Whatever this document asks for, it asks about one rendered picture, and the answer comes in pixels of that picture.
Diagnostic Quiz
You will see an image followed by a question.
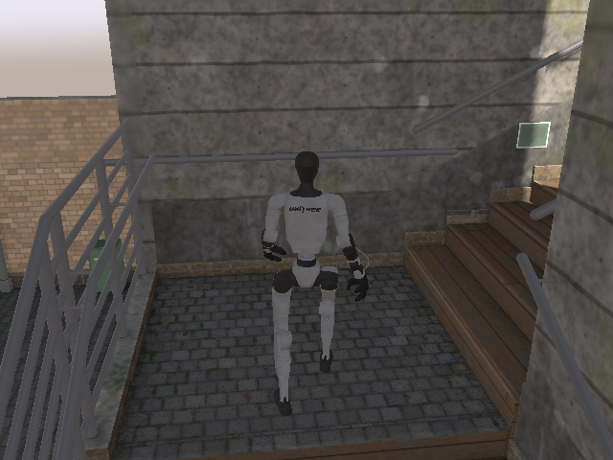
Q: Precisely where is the right robot upper arm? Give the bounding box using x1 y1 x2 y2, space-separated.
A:
326 193 352 248

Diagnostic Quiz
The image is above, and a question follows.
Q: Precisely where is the left robot thigh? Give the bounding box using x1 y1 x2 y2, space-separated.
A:
272 269 293 350

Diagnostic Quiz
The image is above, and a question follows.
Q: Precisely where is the left robot hand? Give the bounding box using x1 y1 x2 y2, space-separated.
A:
263 244 286 262

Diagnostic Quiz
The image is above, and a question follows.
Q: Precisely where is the right robot forearm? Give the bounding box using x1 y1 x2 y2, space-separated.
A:
343 233 365 279

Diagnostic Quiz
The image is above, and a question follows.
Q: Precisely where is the left robot upper arm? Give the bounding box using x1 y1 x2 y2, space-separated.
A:
263 192 287 243

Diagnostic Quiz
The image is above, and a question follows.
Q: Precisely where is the right robot hand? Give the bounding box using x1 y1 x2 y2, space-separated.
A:
347 275 369 302

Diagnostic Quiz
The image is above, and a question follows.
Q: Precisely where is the humanoid robot torso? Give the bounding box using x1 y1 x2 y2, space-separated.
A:
284 188 329 288

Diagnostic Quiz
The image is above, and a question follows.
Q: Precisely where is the left robot forearm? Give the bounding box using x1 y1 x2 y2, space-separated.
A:
261 228 274 253

